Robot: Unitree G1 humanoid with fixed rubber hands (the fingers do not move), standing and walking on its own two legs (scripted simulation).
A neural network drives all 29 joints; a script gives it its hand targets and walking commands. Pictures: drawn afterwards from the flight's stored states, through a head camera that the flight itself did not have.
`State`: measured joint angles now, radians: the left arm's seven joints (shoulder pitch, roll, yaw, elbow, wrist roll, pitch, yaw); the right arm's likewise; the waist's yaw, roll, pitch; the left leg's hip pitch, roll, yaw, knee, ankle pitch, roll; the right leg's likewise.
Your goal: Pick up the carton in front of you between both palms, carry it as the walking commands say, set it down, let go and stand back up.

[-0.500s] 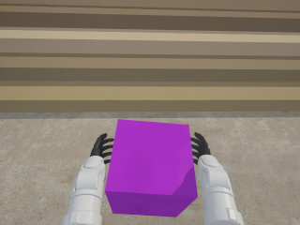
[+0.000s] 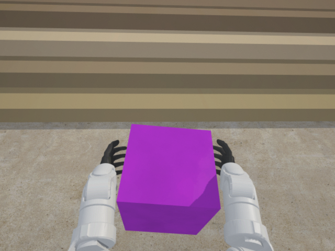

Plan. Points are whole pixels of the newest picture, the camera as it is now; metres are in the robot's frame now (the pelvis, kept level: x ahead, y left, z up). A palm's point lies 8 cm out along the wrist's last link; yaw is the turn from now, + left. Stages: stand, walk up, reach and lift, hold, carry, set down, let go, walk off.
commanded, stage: reach and lift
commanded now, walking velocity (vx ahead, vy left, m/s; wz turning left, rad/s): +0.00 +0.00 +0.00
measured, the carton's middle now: (166, 182) +0.30 +0.00 -0.04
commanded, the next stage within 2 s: hold in 0.52 s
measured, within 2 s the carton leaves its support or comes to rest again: neither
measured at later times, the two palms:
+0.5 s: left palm (107, 165) +0.30 +0.15 +0.04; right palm (227, 164) +0.31 -0.15 +0.04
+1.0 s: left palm (110, 158) +0.31 +0.14 +0.07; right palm (234, 160) +0.31 -0.16 +0.07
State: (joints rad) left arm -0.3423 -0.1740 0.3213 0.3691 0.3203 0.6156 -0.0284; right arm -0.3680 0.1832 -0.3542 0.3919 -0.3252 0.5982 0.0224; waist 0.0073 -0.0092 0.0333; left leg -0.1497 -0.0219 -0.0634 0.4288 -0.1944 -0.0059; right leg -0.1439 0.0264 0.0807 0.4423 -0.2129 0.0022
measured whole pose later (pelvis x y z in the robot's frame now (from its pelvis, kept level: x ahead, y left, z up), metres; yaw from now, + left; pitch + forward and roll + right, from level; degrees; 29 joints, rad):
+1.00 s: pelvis +0.02 -0.01 +0.00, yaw -2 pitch -1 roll +0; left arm -0.24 -0.14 0.21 0.14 0.23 0.80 -0.01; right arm -0.29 0.16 -0.21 0.17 -0.26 0.80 -0.01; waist 0.02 0.02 -0.10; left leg -0.21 0.00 -0.03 0.47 -0.27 0.00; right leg -0.23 0.00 0.00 0.53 -0.39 0.01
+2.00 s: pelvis +0.53 -0.04 +0.01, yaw +1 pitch +5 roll +2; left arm -0.12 -0.13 0.11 -0.39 0.09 1.18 0.09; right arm -0.16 0.13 -0.09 -0.38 -0.11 1.18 -0.09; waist 0.03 0.01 -0.09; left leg -0.61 0.10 0.14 0.70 -0.14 0.00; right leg -0.08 -0.05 -0.24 0.27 -0.27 -0.02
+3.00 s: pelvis +1.19 -0.03 -0.01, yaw -3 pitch +6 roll +1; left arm -0.76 -0.05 0.28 -0.14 0.05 1.27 0.14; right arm -0.82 0.04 -0.31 -0.12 -0.08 1.29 -0.12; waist 0.08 0.02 0.07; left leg -1.21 0.07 0.08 1.90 -0.61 0.12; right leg -0.13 -0.01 -0.10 0.42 -0.40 -0.04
